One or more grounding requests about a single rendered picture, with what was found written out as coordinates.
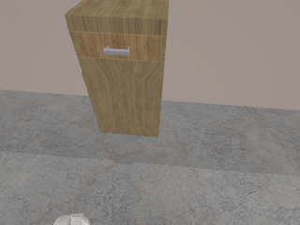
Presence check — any handle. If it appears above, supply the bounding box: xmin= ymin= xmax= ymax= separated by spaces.
xmin=103 ymin=46 xmax=131 ymax=56

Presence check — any cabinet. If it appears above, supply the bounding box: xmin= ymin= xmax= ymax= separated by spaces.
xmin=64 ymin=0 xmax=169 ymax=137

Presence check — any drawer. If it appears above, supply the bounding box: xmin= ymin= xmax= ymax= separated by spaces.
xmin=74 ymin=31 xmax=163 ymax=62

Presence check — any robot left hand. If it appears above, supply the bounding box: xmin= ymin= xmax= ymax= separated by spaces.
xmin=54 ymin=213 xmax=90 ymax=225

